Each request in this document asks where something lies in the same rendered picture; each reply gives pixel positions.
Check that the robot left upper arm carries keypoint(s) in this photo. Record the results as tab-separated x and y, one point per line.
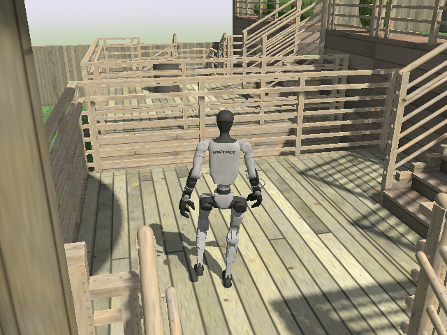
198	158

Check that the robot right hand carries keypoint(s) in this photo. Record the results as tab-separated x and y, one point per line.
253	197

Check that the robot left forearm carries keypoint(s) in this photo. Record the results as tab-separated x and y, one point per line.
188	189

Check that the robot right forearm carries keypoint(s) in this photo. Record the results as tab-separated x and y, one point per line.
255	184

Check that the robot left hand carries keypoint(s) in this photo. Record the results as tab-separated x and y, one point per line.
183	208

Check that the right robot thigh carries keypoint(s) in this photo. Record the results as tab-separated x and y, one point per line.
237	214

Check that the robot right upper arm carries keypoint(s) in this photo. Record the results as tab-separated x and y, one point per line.
246	148

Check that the left robot foot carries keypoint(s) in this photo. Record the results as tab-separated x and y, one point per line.
198	270

